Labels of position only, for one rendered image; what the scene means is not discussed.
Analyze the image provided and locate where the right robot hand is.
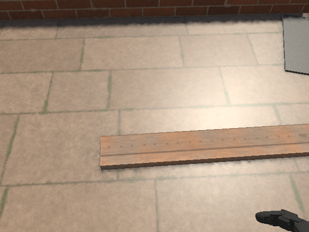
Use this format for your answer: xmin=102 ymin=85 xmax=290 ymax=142
xmin=255 ymin=209 xmax=309 ymax=232

